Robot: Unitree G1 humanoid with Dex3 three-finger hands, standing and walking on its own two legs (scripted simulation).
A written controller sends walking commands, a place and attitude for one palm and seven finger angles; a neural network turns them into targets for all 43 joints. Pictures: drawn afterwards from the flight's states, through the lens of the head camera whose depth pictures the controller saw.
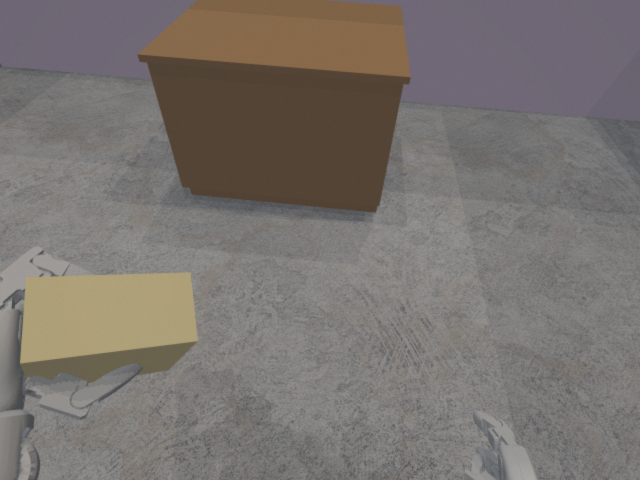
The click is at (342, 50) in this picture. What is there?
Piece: table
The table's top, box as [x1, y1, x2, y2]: [137, 0, 410, 84]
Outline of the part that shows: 137,54 140,61 301,75 408,84 410,77 400,6 327,0 197,0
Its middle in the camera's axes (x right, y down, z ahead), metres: -0.13 -0.86 +1.59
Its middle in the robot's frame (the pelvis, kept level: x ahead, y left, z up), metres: +1.76 +0.22 -0.09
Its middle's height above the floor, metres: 0.68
